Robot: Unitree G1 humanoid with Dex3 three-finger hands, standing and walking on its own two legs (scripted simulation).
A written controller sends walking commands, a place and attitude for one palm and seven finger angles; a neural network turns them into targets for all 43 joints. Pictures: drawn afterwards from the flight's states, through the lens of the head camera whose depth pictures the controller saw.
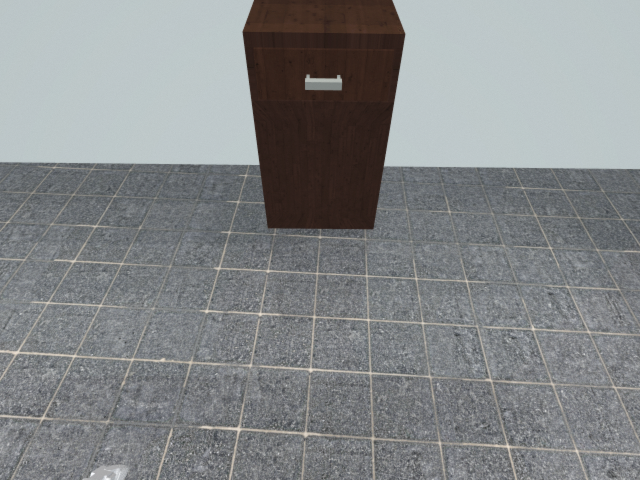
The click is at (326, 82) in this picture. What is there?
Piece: drawer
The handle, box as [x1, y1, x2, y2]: [305, 75, 341, 89]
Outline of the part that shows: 306,75 305,89 341,89 341,79 339,75 337,75 336,79 310,78 309,75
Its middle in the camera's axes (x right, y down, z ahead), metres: +0.01 -0.49 +1.19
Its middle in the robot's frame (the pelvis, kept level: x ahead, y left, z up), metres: +1.21 +0.06 -0.08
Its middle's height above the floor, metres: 0.69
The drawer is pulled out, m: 0.00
